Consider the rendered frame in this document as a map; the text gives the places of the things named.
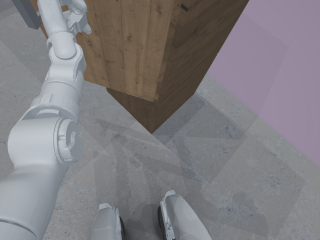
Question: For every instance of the left robot hand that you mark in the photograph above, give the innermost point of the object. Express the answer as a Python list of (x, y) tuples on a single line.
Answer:
[(72, 21)]

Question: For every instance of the left robot upper arm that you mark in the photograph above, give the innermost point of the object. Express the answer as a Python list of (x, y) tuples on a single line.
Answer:
[(41, 150)]

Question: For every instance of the left robot forearm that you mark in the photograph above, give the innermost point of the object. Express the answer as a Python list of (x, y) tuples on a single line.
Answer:
[(62, 88)]

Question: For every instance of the right robot thigh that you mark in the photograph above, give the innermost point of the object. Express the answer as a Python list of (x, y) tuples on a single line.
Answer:
[(185, 223)]

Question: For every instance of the right robot foot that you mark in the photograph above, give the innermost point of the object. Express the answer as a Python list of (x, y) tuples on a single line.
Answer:
[(161, 223)]

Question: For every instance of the handle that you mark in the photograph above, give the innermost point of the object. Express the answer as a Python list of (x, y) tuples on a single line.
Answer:
[(28, 13)]

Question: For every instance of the cupboard door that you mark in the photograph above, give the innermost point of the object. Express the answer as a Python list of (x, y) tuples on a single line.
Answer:
[(126, 48)]

